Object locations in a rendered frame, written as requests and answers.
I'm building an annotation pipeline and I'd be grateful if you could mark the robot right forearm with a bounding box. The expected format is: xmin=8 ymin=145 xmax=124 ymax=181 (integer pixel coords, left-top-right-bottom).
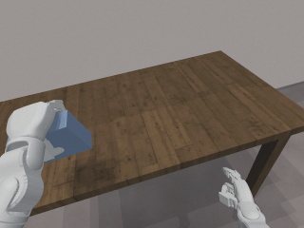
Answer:
xmin=237 ymin=200 xmax=270 ymax=228

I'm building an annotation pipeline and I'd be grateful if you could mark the sponge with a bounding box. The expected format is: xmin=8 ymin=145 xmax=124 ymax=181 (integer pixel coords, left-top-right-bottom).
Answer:
xmin=6 ymin=110 xmax=92 ymax=164

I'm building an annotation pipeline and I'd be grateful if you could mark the table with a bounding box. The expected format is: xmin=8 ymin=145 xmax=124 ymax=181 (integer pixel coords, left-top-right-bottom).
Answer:
xmin=0 ymin=50 xmax=304 ymax=217

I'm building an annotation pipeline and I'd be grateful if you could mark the right robot hand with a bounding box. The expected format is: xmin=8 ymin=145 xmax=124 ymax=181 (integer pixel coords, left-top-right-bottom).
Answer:
xmin=218 ymin=167 xmax=254 ymax=210

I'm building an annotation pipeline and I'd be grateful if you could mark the robot left forearm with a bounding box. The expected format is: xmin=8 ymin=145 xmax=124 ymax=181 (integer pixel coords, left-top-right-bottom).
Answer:
xmin=0 ymin=137 xmax=46 ymax=228

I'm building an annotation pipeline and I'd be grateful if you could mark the left robot hand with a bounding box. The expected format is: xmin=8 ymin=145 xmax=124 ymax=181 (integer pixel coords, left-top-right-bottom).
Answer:
xmin=6 ymin=100 xmax=66 ymax=162

